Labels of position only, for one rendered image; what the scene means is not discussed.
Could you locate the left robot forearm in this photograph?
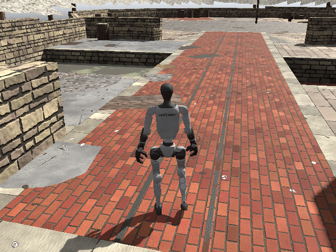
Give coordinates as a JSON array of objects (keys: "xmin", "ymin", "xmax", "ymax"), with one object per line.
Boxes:
[{"xmin": 137, "ymin": 128, "xmax": 148, "ymax": 152}]

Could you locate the left robot thigh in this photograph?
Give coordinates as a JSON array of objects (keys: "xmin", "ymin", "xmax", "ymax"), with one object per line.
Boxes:
[{"xmin": 150, "ymin": 146, "xmax": 162, "ymax": 184}]

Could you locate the left robot upper arm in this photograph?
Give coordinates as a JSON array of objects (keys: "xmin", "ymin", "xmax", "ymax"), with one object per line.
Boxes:
[{"xmin": 143, "ymin": 106, "xmax": 156, "ymax": 135}]

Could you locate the right robot upper arm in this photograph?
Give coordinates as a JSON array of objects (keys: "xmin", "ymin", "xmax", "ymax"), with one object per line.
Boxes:
[{"xmin": 178, "ymin": 106, "xmax": 192, "ymax": 134}]

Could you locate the right robot forearm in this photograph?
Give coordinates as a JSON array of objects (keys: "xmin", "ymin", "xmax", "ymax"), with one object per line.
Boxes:
[{"xmin": 187, "ymin": 127, "xmax": 197, "ymax": 148}]

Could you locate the robot right hand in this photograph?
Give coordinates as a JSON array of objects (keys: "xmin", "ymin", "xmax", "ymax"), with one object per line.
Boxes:
[{"xmin": 186, "ymin": 145, "xmax": 198, "ymax": 156}]

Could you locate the left robot shin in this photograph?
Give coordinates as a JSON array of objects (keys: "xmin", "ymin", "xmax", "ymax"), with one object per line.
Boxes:
[{"xmin": 153, "ymin": 174, "xmax": 161, "ymax": 208}]

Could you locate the robot left hand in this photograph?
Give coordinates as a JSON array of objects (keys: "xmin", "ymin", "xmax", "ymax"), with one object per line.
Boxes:
[{"xmin": 135, "ymin": 150, "xmax": 148, "ymax": 164}]

